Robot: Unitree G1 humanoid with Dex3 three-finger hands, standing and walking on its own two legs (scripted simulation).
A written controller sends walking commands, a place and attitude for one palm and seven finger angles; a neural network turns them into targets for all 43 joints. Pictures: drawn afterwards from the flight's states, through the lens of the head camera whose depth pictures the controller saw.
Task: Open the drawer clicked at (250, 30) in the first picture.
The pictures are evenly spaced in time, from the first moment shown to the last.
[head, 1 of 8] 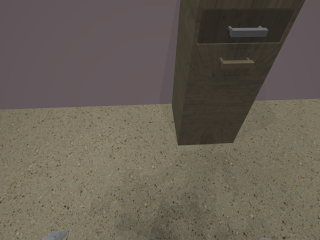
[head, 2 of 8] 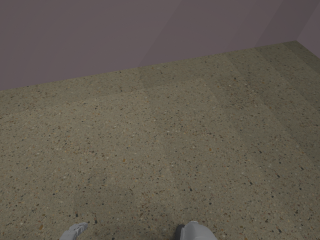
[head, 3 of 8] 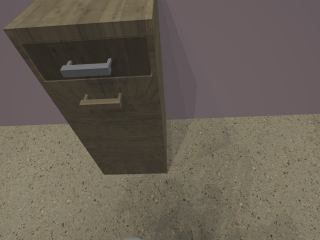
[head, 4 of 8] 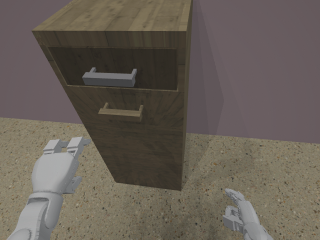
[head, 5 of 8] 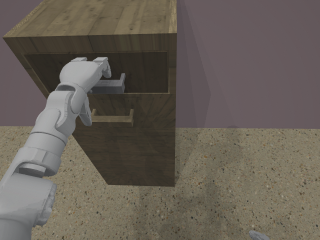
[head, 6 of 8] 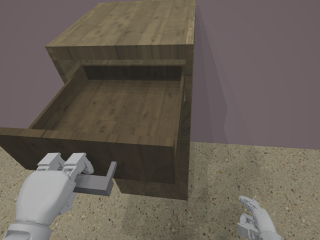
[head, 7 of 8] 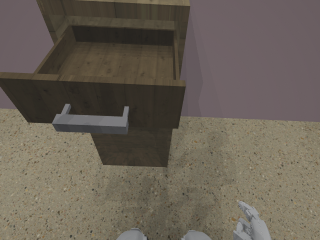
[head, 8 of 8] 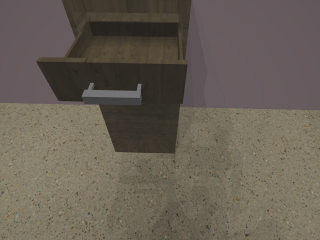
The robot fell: no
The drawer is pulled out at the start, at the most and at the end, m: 0.00 0.30 0.30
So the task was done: yes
